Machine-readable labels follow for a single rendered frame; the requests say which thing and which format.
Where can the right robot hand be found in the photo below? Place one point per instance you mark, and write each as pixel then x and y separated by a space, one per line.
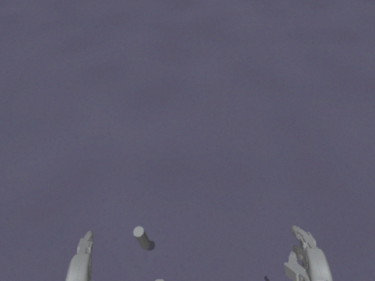
pixel 314 263

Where can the left robot hand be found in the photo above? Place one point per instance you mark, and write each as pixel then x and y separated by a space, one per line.
pixel 80 265

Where can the can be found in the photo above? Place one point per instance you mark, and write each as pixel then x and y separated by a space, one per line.
pixel 141 237

